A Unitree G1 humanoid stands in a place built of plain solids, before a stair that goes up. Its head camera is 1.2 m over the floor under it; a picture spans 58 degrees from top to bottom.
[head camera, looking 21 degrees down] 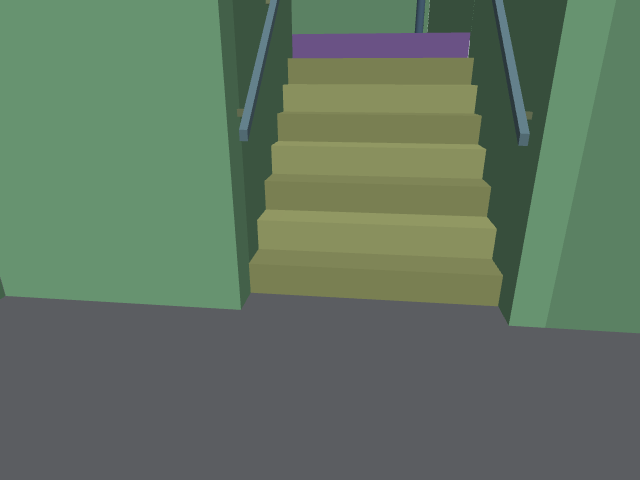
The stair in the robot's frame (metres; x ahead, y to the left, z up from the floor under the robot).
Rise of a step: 0.19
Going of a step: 0.23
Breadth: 1.40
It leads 7 degrees to the right of straight ahead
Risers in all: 8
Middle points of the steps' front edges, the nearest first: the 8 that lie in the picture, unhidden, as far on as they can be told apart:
2.18 -0.29 0.19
2.41 -0.31 0.37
2.64 -0.34 0.56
2.87 -0.37 0.75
3.10 -0.39 0.94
3.33 -0.42 1.12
3.55 -0.45 1.31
3.78 -0.47 1.50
